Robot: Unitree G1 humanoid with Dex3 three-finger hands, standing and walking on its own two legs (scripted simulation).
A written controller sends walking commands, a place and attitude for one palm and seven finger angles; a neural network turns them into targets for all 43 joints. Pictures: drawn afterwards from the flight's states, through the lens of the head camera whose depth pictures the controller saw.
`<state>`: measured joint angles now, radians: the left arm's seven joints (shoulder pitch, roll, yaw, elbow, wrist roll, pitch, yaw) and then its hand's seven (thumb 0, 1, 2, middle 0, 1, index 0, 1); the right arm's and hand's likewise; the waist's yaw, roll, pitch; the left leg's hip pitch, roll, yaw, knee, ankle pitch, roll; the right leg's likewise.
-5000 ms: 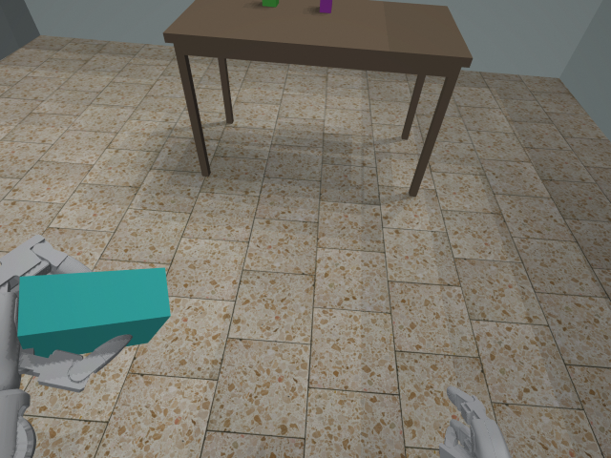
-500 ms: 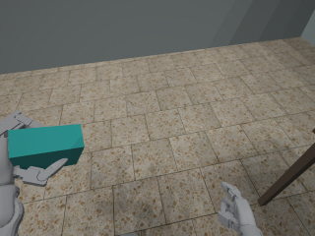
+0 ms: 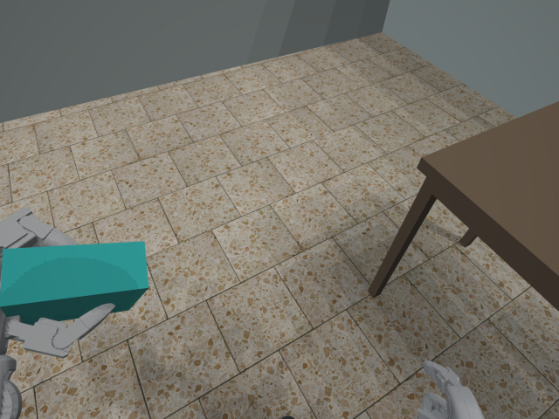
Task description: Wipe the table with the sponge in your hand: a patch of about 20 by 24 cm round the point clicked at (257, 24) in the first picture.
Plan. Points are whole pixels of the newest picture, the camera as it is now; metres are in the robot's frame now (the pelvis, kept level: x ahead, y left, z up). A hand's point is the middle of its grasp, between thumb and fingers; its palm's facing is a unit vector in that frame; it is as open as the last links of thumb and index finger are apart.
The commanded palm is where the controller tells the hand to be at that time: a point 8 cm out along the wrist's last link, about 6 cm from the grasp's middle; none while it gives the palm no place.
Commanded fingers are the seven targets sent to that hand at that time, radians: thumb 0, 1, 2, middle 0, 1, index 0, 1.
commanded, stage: turn to face it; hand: left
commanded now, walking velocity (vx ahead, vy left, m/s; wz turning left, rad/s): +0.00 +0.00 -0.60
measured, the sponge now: (97, 283) +0.22 +0.22 +0.15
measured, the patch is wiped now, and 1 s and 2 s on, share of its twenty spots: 0.00 0.00 0.00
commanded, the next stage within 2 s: none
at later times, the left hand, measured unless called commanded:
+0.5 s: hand (224, 305) +0.20 +0.08 +0.16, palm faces -0.03 -0.85 -0.53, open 9.2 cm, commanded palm +0.15 +0.16 +0.18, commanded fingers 0.00 0.10 1.30 -1.20 -1.60 -1.20 -1.60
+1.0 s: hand (279, 359) +0.15 +0.02 +0.18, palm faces -0.15 -0.90 -0.42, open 9.2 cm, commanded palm +0.13 +0.09 +0.18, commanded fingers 0.00 0.10 1.30 -1.20 -1.60 -1.20 -1.60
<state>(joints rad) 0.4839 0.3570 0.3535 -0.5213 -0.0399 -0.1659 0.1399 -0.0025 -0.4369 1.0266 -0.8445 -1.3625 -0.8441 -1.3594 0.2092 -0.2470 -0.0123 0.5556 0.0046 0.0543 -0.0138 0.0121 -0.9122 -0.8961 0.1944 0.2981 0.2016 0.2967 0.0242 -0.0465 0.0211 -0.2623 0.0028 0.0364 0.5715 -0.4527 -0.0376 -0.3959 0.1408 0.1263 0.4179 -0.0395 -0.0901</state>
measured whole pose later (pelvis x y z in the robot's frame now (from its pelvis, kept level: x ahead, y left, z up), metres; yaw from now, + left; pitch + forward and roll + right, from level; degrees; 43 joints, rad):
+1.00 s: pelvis -0.16 -0.04 +0.00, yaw -37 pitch -2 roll -2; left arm 0.40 0.36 0.35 -0.53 -0.01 -0.18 0.14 0.00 -0.43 1.02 -0.85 -1.35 -0.85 -1.35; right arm 0.19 -0.12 0.05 0.52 0.01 -0.04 0.02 0.01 -0.91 -0.90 0.20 0.30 0.21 0.30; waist 0.06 0.04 0.10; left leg -0.27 0.21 0.19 0.55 -0.23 -0.05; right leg -0.38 -0.04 -0.09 0.85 -0.45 0.07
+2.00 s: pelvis -0.33 -0.01 -0.01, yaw -71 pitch -1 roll +0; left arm 0.40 0.39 0.36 -0.54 -0.02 -0.18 0.13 0.00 -0.42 1.01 -0.84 -1.35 -0.84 -1.34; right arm 0.15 -0.20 0.02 0.57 0.02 0.00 0.01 0.01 -0.91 -0.89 0.20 0.30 0.21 0.30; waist -0.02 0.04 0.19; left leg -0.41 0.15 0.05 1.03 -0.51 -0.08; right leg -0.33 0.02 -0.07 0.62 -0.27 -0.06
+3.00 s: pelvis -0.34 +0.03 -0.01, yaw -77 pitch -1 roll +1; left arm 0.49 0.37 0.36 -0.53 0.00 -0.24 0.17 0.00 -0.42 1.00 -0.84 -1.34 -0.84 -1.34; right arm 0.26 -0.27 -0.07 0.63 0.00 -0.06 -0.07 0.01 -0.91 -0.90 0.19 0.30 0.20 0.30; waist 0.00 -0.04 0.06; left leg -0.26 0.04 0.12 0.54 -0.25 0.01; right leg -0.28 -0.10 -0.09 0.69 -0.41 0.01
